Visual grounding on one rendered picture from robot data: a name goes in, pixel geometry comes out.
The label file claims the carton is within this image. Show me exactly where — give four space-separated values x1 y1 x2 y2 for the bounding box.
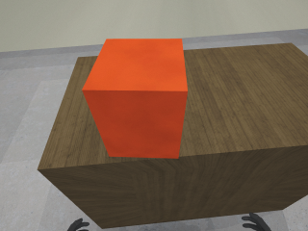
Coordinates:
82 38 188 159

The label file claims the pedestal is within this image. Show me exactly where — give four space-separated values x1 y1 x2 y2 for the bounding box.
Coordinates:
38 42 308 229

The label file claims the left robot hand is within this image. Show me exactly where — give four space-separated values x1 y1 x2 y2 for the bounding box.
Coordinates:
67 218 90 231

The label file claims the right robot hand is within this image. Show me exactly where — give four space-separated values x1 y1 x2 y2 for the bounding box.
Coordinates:
242 212 271 231

